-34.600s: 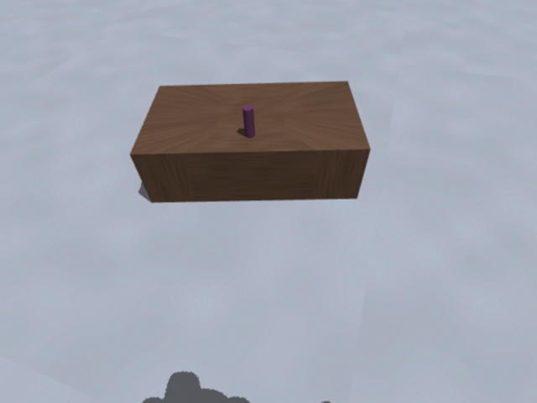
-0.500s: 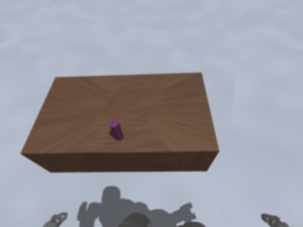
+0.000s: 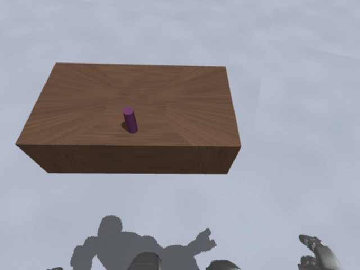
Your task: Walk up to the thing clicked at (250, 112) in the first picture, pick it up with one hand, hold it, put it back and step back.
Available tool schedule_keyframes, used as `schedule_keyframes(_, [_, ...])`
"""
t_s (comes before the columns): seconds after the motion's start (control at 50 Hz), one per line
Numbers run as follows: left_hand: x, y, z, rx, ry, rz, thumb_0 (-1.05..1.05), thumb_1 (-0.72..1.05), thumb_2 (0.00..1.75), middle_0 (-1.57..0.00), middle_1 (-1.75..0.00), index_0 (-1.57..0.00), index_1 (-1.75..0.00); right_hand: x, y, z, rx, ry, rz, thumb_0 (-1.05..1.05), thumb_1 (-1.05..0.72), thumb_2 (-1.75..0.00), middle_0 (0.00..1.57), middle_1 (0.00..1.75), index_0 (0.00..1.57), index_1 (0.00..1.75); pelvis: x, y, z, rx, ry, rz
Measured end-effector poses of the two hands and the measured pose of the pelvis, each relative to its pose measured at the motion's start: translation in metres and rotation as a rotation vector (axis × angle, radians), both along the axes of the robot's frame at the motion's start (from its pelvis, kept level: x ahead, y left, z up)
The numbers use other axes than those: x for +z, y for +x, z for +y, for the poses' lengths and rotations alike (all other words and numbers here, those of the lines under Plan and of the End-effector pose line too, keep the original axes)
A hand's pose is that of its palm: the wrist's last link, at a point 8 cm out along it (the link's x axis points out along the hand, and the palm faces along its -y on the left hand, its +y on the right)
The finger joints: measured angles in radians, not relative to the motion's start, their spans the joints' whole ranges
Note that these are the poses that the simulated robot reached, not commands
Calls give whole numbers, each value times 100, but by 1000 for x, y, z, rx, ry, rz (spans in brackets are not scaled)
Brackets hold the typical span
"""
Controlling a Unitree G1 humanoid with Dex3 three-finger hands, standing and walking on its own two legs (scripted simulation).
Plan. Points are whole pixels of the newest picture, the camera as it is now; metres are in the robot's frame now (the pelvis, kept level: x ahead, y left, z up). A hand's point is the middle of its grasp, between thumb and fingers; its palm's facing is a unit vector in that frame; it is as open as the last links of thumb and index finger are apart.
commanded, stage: step back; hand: left
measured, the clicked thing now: (130, 120) +0.74 +0.27 -0.36
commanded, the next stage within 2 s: stand in 1.92 s
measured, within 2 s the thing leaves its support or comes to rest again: neither
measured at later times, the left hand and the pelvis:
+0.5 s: hand out of the picture -0.06 +0.24 -0.15, palm faces +0.08 -0.92 -0.37, open 7.4 cm; pelvis -0.18 -0.03 -0.01, yaw +6 degrees
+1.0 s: hand out of the picture -0.29 +0.20 -0.14, palm faces +0.07 -0.91 -0.42, open 7.4 cm; pelvis -0.32 -0.07 +0.00, yaw +4 degrees
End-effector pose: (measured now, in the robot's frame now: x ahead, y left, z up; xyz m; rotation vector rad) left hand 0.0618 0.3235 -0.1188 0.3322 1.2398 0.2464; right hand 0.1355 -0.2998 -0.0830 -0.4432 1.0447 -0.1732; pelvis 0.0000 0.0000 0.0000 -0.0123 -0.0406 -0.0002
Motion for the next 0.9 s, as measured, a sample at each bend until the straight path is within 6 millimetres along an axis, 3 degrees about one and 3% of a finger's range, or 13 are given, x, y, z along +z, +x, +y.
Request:
schedule_keyframes(0.08, [0, -34, -20, -14, 21, 10, 0, 91, 90, -20, -30, -20, -30, -19, -24, -23, -11, 26, -28, 0, -90, -90, 20, 30, 21, 31, -11, -34, -16, -11, -16, -20])
schedule_keyframes(0.2, [26, -82, -43, 2, 26, -5, 0, 90, 90, -20, -30, -21, -30, -24, -83, -38, -53, 62, 43, 0, -90, -90, 20, 30, 21, 30, 3, -68, -30, 2, 51, -5])
schedule_keyframes(0.34, [34, -94, -42, -2, 64, -108, 1, 90, 90, -20, -30, -21, -30, -32, -160, -46, -36, 33, 168, 0, -90, -90, 20, 30, 21, 30, 2, -112, -35, 72, 35, 24])
schedule_keyframes(0.46, [11, -117, -35, 6, 29, -194, 0, 90, 90, -20, -30, -21, -30, -35, -211, -35, 2, 4, 215, 1, -90, -90, 20, 30, 21, 30, -10, -164, -34, 118, 55, -7])
schedule_keyframes(0.56, [8, -161, -47, 29, -28, -138, 0, 90, 90, -20, -30, -21, -30, -15, -239, -33, 11, 0, 171, 1, -90, -90, 20, 30, 21, 30, 1, -195, -36, 116, -7, -19])
schedule_keyframes(0.68, [6, -223, -58, 44, -34, -96, 0, 90, 90, -20, -30, -21, -30, 1, -245, -47, 35, -17, 77, 1, -90, -90, 20, 30, 21, 31, 5, -234, -49, 78, -16, 10])
schedule_keyframes(0.78, [-2, -279, -72, 11, 7, -31, 0, 90, 90, -20, -30, -21, -30, -9, -253, -68, 43, 9, -17, 0, -90, -90, 20, 30, 21, 31, -8, -274, -67, 25, -1, 5])
schedule_keyframes(0.9, [13, -344, -88, 40, 22, 9, 0, 90, 90, -20, -30, -21, -30, -20, -304, -79, -7, 63, 22, 0, -90, -90, 20, 30, 21, 30, -1, -303, -77, 21, 15, -17])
